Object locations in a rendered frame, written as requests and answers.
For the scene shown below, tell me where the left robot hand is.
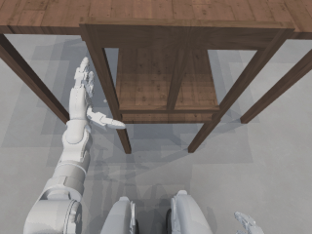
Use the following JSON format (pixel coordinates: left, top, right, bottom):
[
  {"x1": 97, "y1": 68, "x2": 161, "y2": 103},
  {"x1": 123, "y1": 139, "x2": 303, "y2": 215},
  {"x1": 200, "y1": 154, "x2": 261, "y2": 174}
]
[{"x1": 68, "y1": 57, "x2": 126, "y2": 130}]

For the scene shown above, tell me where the right robot shin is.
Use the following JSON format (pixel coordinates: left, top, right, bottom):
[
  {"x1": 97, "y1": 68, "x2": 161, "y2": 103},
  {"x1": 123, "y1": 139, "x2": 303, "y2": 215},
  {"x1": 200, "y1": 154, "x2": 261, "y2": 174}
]
[{"x1": 171, "y1": 190, "x2": 187, "y2": 234}]

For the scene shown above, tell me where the table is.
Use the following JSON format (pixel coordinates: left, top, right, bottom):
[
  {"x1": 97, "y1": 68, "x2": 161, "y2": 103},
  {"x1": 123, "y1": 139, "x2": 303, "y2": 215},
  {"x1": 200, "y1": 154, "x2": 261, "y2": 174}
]
[{"x1": 0, "y1": 0, "x2": 312, "y2": 125}]

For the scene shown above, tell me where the robot left upper arm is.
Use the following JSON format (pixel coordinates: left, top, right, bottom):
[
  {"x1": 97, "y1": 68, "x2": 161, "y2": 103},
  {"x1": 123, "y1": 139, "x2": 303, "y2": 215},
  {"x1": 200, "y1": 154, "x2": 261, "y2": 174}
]
[{"x1": 24, "y1": 199, "x2": 83, "y2": 234}]

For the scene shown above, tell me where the left robot thigh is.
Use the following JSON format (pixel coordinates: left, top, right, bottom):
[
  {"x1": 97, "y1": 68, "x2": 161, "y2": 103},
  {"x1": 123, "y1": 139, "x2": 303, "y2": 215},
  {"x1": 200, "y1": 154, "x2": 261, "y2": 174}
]
[{"x1": 100, "y1": 200, "x2": 137, "y2": 234}]

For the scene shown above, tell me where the left robot forearm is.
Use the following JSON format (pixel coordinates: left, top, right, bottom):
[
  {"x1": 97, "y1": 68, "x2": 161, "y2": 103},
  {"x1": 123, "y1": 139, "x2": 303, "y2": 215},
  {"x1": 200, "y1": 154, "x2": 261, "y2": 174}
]
[{"x1": 23, "y1": 119, "x2": 93, "y2": 234}]

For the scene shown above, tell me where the chair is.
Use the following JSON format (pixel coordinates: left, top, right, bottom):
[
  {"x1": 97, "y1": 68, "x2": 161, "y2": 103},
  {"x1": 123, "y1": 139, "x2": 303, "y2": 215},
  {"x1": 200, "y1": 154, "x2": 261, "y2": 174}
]
[{"x1": 78, "y1": 17, "x2": 295, "y2": 154}]

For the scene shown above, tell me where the right robot hand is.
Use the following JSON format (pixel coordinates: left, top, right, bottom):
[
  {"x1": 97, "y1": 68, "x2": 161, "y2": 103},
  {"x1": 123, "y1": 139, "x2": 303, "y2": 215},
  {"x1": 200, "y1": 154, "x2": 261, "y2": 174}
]
[{"x1": 234, "y1": 212, "x2": 265, "y2": 234}]

